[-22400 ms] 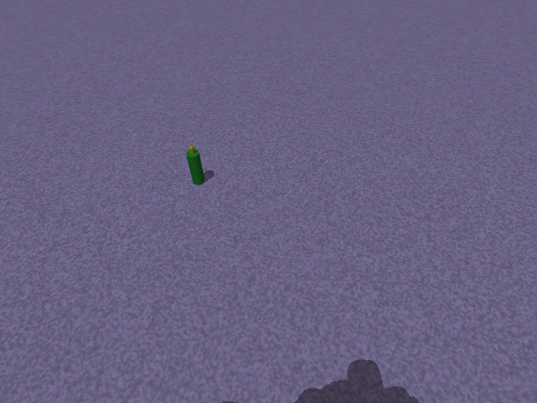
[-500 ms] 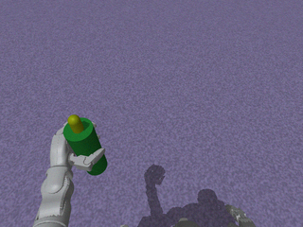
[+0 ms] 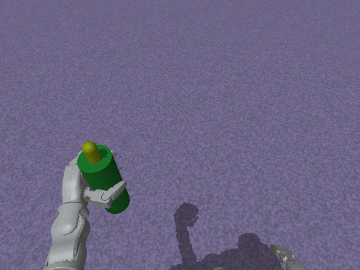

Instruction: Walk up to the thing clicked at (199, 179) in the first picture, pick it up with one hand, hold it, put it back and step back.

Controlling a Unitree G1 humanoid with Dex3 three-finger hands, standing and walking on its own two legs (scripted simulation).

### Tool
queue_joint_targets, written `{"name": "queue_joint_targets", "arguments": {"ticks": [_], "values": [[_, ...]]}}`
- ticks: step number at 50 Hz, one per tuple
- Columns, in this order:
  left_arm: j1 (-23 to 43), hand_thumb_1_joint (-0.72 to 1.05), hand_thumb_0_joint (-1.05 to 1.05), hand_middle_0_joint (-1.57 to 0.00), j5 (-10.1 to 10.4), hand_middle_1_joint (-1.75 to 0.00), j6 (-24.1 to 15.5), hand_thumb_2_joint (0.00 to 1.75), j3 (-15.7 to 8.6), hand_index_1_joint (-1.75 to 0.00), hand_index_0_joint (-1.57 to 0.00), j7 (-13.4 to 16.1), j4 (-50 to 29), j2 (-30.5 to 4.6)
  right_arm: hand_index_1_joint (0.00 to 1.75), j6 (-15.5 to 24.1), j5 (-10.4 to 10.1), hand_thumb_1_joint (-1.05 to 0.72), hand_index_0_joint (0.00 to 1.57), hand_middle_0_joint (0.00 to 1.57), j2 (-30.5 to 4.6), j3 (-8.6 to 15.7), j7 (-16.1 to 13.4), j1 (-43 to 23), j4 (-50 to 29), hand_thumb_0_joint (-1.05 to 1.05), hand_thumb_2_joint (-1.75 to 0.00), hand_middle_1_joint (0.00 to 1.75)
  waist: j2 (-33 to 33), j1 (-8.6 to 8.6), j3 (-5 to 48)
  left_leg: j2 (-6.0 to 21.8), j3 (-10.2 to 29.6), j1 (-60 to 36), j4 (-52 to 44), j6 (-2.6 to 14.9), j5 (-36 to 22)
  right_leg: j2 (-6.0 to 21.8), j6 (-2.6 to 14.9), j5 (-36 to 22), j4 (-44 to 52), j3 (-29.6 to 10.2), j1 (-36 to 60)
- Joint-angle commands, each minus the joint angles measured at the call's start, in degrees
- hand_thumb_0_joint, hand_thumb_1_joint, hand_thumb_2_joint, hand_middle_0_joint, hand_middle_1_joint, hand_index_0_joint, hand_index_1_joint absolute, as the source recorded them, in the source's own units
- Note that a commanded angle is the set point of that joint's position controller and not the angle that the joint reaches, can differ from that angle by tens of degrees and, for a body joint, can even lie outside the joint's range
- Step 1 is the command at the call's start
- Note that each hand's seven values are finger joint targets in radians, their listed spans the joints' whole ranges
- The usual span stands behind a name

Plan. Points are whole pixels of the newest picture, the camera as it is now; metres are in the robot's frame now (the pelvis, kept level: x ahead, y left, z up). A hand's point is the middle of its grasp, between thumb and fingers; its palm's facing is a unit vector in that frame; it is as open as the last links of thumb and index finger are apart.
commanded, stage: hold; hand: left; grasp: from the side
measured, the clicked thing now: (105, 178) +0.33 +0.17 +0.03
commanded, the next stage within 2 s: none
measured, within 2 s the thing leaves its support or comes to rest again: neither
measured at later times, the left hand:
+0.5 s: hand (103, 177) +0.32 +0.17 +0.05, palm faces +0.09 -1.00 -0.02, open 9.2 cm
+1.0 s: hand (102, 179) +0.32 +0.17 +0.05, palm faces +0.08 -1.00 -0.03, open 9.2 cm
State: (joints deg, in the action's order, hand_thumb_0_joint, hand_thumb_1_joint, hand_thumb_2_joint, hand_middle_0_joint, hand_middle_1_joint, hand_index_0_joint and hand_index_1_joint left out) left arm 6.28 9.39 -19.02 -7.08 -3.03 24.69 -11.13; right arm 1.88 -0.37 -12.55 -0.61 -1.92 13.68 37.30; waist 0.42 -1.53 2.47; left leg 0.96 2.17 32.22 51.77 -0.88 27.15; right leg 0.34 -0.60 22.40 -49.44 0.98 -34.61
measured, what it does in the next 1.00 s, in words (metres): stands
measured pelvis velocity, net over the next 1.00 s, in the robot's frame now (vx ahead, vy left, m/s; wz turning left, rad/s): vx -0.01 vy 0.00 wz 0.00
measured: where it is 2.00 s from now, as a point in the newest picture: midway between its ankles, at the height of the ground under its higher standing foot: outside the picture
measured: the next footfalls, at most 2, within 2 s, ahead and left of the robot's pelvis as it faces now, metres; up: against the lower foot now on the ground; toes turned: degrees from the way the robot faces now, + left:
none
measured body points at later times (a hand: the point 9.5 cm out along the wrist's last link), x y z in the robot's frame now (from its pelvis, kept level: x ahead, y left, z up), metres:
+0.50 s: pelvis -0.01 +0.00 +0.01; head +0.03 +0.01 +0.46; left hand +0.31 +0.22 +0.05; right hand +0.13 -0.24 -0.10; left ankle -0.01 +0.13 -0.69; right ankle +0.03 -0.13 -0.69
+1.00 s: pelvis -0.01 +0.00 +0.01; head +0.03 +0.01 +0.46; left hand +0.31 +0.22 +0.05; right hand +0.12 -0.24 -0.10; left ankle -0.01 +0.13 -0.69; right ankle +0.03 -0.13 -0.69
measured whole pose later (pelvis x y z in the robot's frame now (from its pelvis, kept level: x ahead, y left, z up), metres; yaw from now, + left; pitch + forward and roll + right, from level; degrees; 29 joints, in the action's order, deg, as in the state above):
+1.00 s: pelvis -0.01 +0.00 +0.01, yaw +0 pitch +5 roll -1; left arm 6.8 9.3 -19.6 -6.3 -2.7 26.0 -11.1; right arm 3.2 -0.6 -12.4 -0.5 -1.1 13.5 38.6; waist 0.7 -1.1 1.1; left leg 0.6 1.8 28.6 48.4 -0.5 25.0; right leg 0.6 -1.0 20.1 -45.8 0.6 -30.8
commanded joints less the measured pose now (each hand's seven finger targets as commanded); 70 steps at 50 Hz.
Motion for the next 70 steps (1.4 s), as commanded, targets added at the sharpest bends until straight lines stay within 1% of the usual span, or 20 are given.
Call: {"name": "queue_joint_targets", "arguments": {"ticks": [1, 7, 16, 17, 19, 21, 22, 25, 26, 31, 33, 34, 40, 48, 49, 54, 57, 58, 62, 70], "values": [[19.2, 0.25, 0.0, -1.27, 1.1, -1.39, -6.4, 1.21, -3.7, -1.39, -1.28, 0.2, -17.0, -8.7, 0.3, 2.3, -0.4, -0.91, 0.2, 0.2, -7.6, 2.8, -0.8, -1.5, -7.1, 0.0, -0.9, 0.3, 1.8, -0.05, 16.9, -1.4, -0.9, -5.5, -8.6, 0.56, -17.4, -0.8, 1.22, -16.6, 6.3, 0.8, 12.4], [16.1, 0.23, 0.0, -1.26, 1.7, -1.38, -5.5, 1.19, -1.7, -1.37, -1.27, 0.0, -14.5, -5.8, 0.3, 2.5, -0.5, -0.91, 0.2, 0.2, -7.5, 2.7, -0.8, -2.2, -7.1, 0.0, -0.9, 0.3, 0.8, -0.43, 15.5, -1.4, -1.0, -6.2, -9.7, 0.75, -16.3, -0.9, 1.09, -15.8, 7.7, 0.8, 12.7], [20.3, 0.22, 0.0, -1.26, 1.5, -1.38, -5.9, 1.2, -3.5, -1.38, -1.27, 0.7, -20.8, -8.7, 0.3, 2.6, -0.4, -0.91, 0.2, 0.2, -7.3, 2.8, -0.8, -1.8, -6.5, 0.0, -0.9, 0.3, 1.8, 0.31, 18.0, -1.4, -1.2, -8.2, -10.2, 0.73, -18.0, -0.8, 1.01, -17.3, 8.4, 0.8, 15.4], [16.5, 0.21, 0.0, -1.26, 1.7, -1.38, -5.2, 1.2, -1.9, -1.38, -1.27, 0.6, -14.4, -5.5, 0.3, 2.7, -0.5, -0.91, 0.2, 0.2, -7.4, 2.6, -0.8, -2.2, -6.5, 0.0, -0.9, 0.3, 0.4, -0.38, 15.1, -1.4, -1.2, -7.7, -10.5, 0.68, -17.8, -0.8, 1.07, -17.0, 8.5, 0.9, 14.2], [20.7, 0.21, 0.0, -1.26, 1.4, -1.37, -5.5, 1.2, -3.8, -1.38, -1.27, 1.0, -15.6, -8.0, 0.3, 2.9, -0.5, -0.91, 0.2, 0.2, -7.6, 2.8, -0.7, -2.7, -6.3, 0.0, -0.9, 0.3, 1.7, -0.34, 14.3, -1.3, -1.1, -7.1, -10.8, 0.65, -16.0, -0.8, 1.07, -15.3, 8.8, 0.8, 12.9], [18.9, 0.2, 0.0, -1.24, 1.1, -1.37, -5.3, 1.19, -2.4, -1.37, -1.25, 0.7, -12.6, -6.2, 0.3, 2.8, -0.3, -0.91, 0.2, 0.2, -7.4, 2.7, -0.6, -2.7, -6.3, 0.0, -0.9, 0.3, 0.1, -0.54, 13.5, -1.2, -1.0, -6.5, -10.7, 0.83, -15.8, -0.8, 0.98, -15.0, 9.0, 1.0, 12.4], [23.0, 0.23, 0.0, -1.24, 1.0, -1.37, -6.0, 1.2, -4.2, -1.37, -1.25, 0.8, -15.9, -9.0, 0.3, 2.9, -0.4, -0.9, 0.2, 0.2, -7.8, 3.1, -0.6, -2.7, -6.1, 0.0, -0.9, 0.3, 1.7, -0.41, 14.1, -1.1, -0.9, -6.8, -11.1, 0.75, -15.0, -0.7, 1.12, -14.4, 8.6, 0.9, 12.2], [20.7, 0.27, 0.0, -1.26, 0.7, -1.36, -6.7, 1.19, -4.2, -1.36, -1.27, 0.3, -19.2, -9.8, 0.3, 2.8, -0.1, -0.91, 0.2, 0.2, -7.3, 3.0, -0.6, -2.4, -6.2, 0.0, -0.9, 0.3, 2.3, 0.79, 17.5, -1.6, -1.3, -8.0, -10.9, 0.84, -15.6, -0.6, 1.01, -15.1, 9.1, 0.7, 15.0], [17.9, 0.27, 0.0, -1.26, 0.9, -1.37, -6.2, 1.2, -2.3, -1.37, -1.27, 0.0, -15.0, -6.9, 0.3, 2.9, -0.1, -0.91, 0.2, 0.2, -7.2, 2.8, -0.5, -2.1, -6.2, 0.0, -0.9, 0.3, 1.2, 0.17, 16.4, -1.6, -1.3, -7.7, -10.8, 0.81, -15.9, -0.8, 1.01, -15.4, 9.0, 0.8, 14.8], [20.4, 0.22, 0.0, -1.26, 1.3, -1.38, -6.2, 1.21, -3.1, -1.39, -1.27, 0.6, -18.8, -8.4, 0.3, 3.3, -0.4, -0.91, 0.2, 0.2, -7.5, 2.9, -0.5, -2.4, -6.3, 0.0, -0.9, 0.3, 2.0, 0.25, 17.5, -1.3, -1.1, -8.5, -11.2, 0.68, -16.2, -0.7, 1.12, -15.3, 9.1, 0.8, 15.0], [18.2, 0.2, 0.0, -1.24, 1.2, -1.36, -5.7, 1.19, -1.5, -1.36, -1.25, 0.9, -15.0, -5.7, 0.3, 3.3, -0.4, -0.91, 0.2, 0.2, -7.0, 2.6, -0.4, -2.4, -6.2, 0.0, -0.9, 0.3, 0.3, 0.03, 14.7, -1.0, -0.9, -7.4, -11.4, 0.62, -15.8, -1.0, 1.14, -14.8, 9.2, 1.2, 13.8], [21.1, 0.2, 0.0, -1.25, 1.2, -1.37, -6.2, 1.19, -3.6, -1.37, -1.25, 1.3, -17.1, -8.1, 0.3, 3.3, -0.4, -0.91, 0.2, 0.2, -7.5, 3.0, -0.5, -2.1, -5.8, 0.0, -0.9, 0.3, 1.2, -0.03, 14.9, -1.2, -1.1, -6.9, -11.4, 0.79, -14.4, -0.8, 1.06, -13.9, 9.4, 1.1, 13.7], [19.7, 0.23, 0.0, -1.26, 0.5, -1.38, -6.7, 1.21, -3.7, -1.39, -1.27, 1.1, -15.5, -8.3, 0.3, 3.5, -0.4, -0.91, 0.2, 0.2, -7.8, 3.2, -0.1, -2.6, -6.2, 0.0, -0.9, 0.3, 2.3, 0.68, 14.5, -1.1, -0.8, -7.0, -11.9, 0.39, -14.7, -0.9, 1.33, -13.4, 9.0, 1.2, 13.4], [17.4, 0.19, 0.0, -1.25, 1.4, -1.38, -6.4, 1.21, -0.4, -1.39, -1.27, -0.2, -12.9, -5.0, 0.3, 3.8, -0.5, -0.91, 0.2, 0.2, -7.9, 3.1, 0.3, -1.9, -5.9, 0.0, -0.9, 0.3, 1.0, -0.32, 15.0, -0.9, -0.4, -7.4, -11.4, 0.22, -17.2, -0.9, 1.44, -15.3, 8.5, 1.5, 13.4], [20.2, 0.2, 0.0, -1.24, 1.4, -1.37, -7.0, 1.2, -2.7, -1.38, -1.26, 0.1, -17.5, -8.1, 0.3, 3.6, -0.6, -0.91, 0.2, 0.2, -8.2, 3.5, 0.2, -1.6, -5.8, 0.0, -0.9, 0.3, 2.1, 0.37, 16.9, -1.1, -0.8, -8.6, -11.2, 0.39, -17.3, -0.8, 1.37, -15.6, 8.7, 1.2, 14.0], [20.7, 0.22, 0.0, -1.25, 1.9, -1.37, -7.7, 1.21, -3.8, -1.38, -1.26, 0.5, -20.5, -8.6, 0.3, 3.8, -0.5, -0.91, 0.2, 0.2, -7.5, 3.0, 0.0, -2.0, -6.1, 0.0, -0.91, 0.3, 1.3, 0.54, 17.8, -1.4, -0.8, -8.4, -11.3, 0.61, -16.6, -0.7, 1.12, -15.5, 9.1, 1.1, 15.6], [18.3, 0.2, 0.0, -1.24, 1.7, -1.38, -6.9, 1.22, -1.9, -1.39, -1.25, 0.7, -14.7, -5.5, 0.3, 3.8, -0.4, -0.91, 0.2, 0.2, -7.2, 2.7, 0.0, -2.8, -5.8, 0.0, -0.91, 0.3, -0.3, -0.34, 13.2, -1.4, -1.2, -6.7, -11.5, 0.84, -14.2, -0.7, 0.93, -13.9, 9.7, 0.9, 13.4], [19.6, 0.19, 0.0, -1.24, 1.5, -1.38, -7.1, 1.23, -3.6, -1.39, -1.25, 1.1, -15.3, -7.3, 0.3, 3.7, -0.4, -0.91, 0.2, 0.2, -7.4, 2.9, 0.0, -2.6, -5.5, 0.0, -0.91, 0.3, 0.7, 0.01, 14.3, -1.4, -1.2, -6.9, -11.3, 0.82, -14.5, -0.6, 0.97, -14.2, 9.6, 0.9, 13.4], [16.7, 0.24, 0.0, -1.23, 0.5, -1.37, -7.0, 1.22, -2.3, -1.37, -1.24, 0.5, -13.8, -6.8, 0.3, 3.2, -0.2, -0.91, 0.2, 0.2, -7.5, 3.0, 0.0, -2.3, -5.7, 0.0, -0.9, 0.3, 1.2, 0.18, 14.9, -1.4, -1.1, -7.7, -11.3, 0.64, -16.0, -0.6, 1.19, -15.0, 9.2, 1.1, 13.9], [22.3, 0.22, 0.0, -1.24, 1.4, -1.37, -7.0, 1.22, -3.0, -1.38, -1.25, 0.6, -17.2, -7.8, 0.3, 3.5, -0.3, -0.91, 0.2, 0.2, -7.4, 3.0, 0.0, -2.3, -5.3, 0.0, -0.91, 0.3, 1.3, 0.14, 15.3, -1.5, -1.3, -7.3, -11.2, 0.93, -14.6, -0.5, 0.96, -14.5, 9.9, 0.8, 14.2]]}}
